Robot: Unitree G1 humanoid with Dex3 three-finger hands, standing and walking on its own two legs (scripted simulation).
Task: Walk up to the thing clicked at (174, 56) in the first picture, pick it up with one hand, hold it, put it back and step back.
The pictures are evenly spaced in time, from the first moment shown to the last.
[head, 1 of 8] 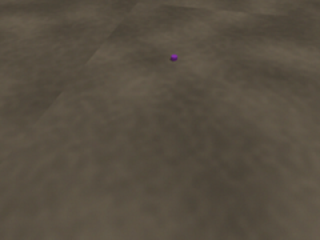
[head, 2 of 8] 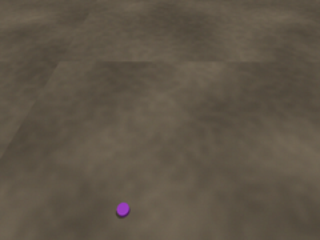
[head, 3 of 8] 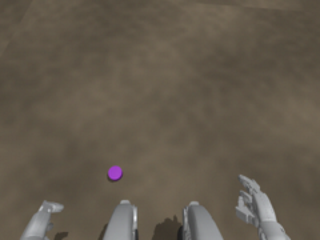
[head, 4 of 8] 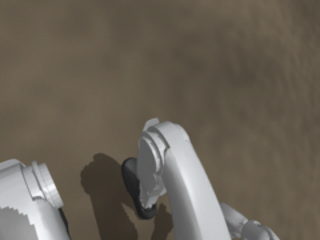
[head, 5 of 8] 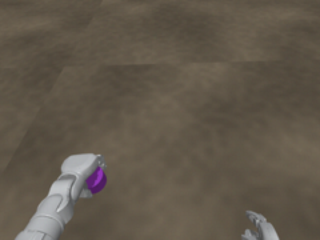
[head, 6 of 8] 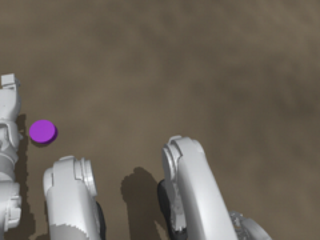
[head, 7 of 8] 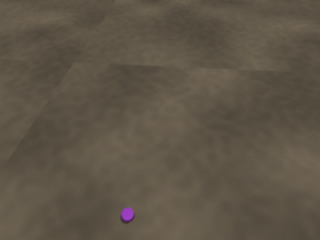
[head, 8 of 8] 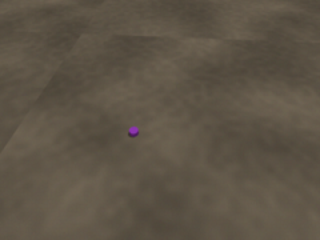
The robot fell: no
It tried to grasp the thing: yes
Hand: left
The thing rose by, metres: 0.69
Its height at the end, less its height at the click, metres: +0.00
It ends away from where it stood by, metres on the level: 0.01
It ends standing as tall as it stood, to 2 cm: yes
